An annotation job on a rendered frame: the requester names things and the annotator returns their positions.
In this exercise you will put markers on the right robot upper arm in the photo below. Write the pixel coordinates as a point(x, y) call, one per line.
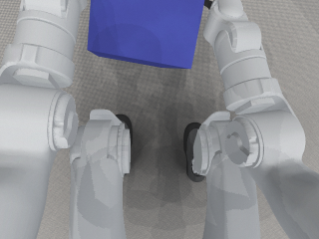
point(270, 145)

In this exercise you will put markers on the robot right forearm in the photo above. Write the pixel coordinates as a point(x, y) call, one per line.
point(242, 63)

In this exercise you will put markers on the robot left forearm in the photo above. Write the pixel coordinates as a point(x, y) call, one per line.
point(43, 47)

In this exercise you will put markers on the left robot foot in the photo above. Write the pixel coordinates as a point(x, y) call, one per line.
point(128, 125)

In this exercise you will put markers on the left robot shin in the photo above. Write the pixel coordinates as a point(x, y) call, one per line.
point(98, 114)

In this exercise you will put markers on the carton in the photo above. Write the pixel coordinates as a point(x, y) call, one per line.
point(158, 33)

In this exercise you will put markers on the left robot upper arm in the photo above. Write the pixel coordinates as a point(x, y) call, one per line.
point(35, 123)

